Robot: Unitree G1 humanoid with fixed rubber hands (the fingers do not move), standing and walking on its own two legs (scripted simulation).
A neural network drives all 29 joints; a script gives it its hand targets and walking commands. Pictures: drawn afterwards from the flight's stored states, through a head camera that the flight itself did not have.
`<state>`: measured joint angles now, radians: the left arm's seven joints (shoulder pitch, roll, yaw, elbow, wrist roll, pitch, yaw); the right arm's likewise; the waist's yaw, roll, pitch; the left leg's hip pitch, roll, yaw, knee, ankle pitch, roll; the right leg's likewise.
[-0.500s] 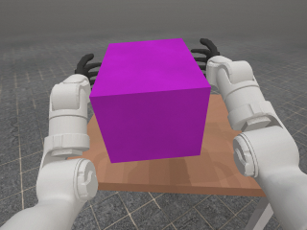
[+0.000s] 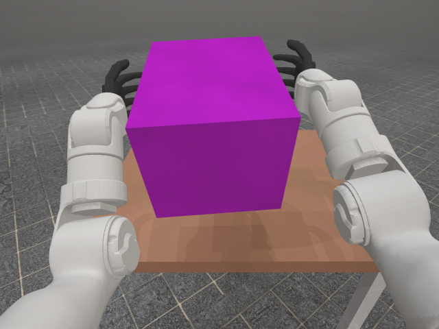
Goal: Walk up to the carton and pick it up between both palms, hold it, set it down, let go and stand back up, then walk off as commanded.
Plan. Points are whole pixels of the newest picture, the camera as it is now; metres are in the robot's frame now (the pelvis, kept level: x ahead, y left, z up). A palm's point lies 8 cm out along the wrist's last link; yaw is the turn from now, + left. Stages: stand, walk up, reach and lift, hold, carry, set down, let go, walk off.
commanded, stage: set down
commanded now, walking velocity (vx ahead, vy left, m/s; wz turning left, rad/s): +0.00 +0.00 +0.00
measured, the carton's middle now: (212, 120) +0.41 -0.02 +0.26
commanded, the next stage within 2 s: none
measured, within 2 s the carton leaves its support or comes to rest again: neither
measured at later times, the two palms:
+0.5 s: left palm (120, 126) +0.40 +0.15 +0.26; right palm (285, 110) +0.41 -0.16 +0.28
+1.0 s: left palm (113, 139) +0.39 +0.17 +0.25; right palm (274, 113) +0.43 -0.14 +0.26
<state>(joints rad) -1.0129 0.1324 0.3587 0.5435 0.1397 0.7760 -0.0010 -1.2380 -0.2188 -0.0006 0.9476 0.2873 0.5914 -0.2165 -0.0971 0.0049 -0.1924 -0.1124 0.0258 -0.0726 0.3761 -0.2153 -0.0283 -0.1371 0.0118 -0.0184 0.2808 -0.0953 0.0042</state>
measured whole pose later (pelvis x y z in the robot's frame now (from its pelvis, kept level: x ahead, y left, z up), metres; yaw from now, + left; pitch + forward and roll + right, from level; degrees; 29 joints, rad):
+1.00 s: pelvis +0.01 +0.00 +0.00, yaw +0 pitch -3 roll -1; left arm -0.92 0.00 0.38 0.49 0.19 0.65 0.12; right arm -1.16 -0.23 -0.02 1.11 0.25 0.29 -0.08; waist 0.02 0.00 -0.08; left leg -0.10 0.04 -0.07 0.38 -0.22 -0.04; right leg -0.13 0.02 -0.02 0.28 -0.10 0.00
